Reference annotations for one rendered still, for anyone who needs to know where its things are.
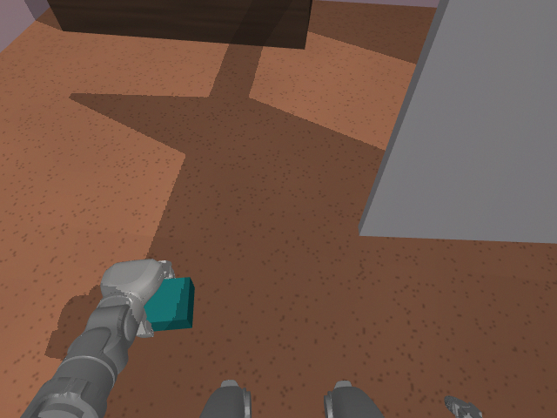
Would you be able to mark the left robot hand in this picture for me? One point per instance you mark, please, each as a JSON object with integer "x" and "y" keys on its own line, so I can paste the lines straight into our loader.
{"x": 141, "y": 278}

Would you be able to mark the small box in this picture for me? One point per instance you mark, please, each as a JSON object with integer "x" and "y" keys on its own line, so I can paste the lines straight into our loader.
{"x": 171, "y": 307}

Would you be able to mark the left robot arm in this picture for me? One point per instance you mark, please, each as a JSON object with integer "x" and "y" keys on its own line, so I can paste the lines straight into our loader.
{"x": 83, "y": 381}

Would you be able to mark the right robot hand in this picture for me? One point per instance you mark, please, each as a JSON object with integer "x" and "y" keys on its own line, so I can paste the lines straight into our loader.
{"x": 461, "y": 409}

